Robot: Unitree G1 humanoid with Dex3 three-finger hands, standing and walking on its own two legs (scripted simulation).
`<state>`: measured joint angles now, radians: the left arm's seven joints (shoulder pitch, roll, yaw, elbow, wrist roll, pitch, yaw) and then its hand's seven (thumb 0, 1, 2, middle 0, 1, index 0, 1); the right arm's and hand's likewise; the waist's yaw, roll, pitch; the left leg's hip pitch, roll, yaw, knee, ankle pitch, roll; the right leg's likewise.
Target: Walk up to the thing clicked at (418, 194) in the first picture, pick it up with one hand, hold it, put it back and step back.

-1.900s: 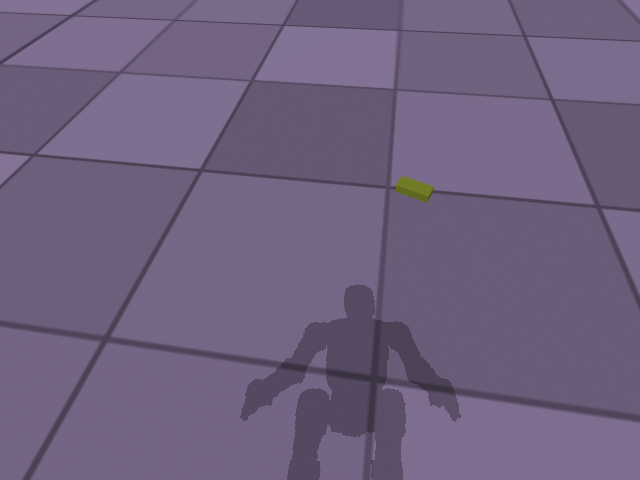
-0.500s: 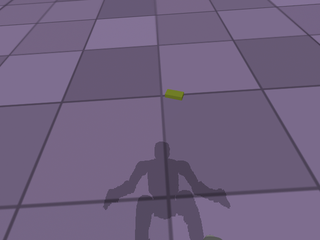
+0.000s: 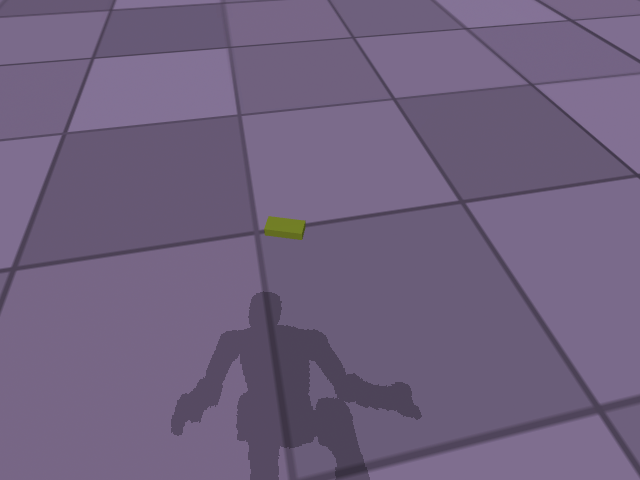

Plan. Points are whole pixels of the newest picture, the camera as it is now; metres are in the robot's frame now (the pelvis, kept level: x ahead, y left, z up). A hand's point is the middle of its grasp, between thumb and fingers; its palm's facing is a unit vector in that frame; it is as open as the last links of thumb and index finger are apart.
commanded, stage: walk up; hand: left
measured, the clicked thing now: (285, 228) +1.19 +0.19 -0.74
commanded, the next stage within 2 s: none
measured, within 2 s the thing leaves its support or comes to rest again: neither
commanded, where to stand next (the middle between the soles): +0.78 -0.02 m, yaw -9 degrees
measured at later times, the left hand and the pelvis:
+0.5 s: hand (204, 323) +0.38 +0.22 -0.10, palm faces -0.15 -0.91 -0.39, open 7.4 cm; pelvis +0.23 -0.03 +0.00, yaw -7 degrees
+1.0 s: hand (195, 265) +0.52 +0.27 -0.13, palm faces -0.22 -0.90 -0.37, open 7.4 cm; pelvis +0.42 +0.00 +0.01, yaw -10 degrees
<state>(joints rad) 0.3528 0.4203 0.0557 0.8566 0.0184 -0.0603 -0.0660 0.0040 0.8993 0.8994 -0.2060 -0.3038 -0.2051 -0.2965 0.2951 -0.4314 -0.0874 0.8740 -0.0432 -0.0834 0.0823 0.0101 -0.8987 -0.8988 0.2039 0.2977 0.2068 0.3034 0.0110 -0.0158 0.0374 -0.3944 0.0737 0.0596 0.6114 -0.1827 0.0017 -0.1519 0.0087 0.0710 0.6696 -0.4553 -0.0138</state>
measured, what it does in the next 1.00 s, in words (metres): walks ahead: right foot, then left foot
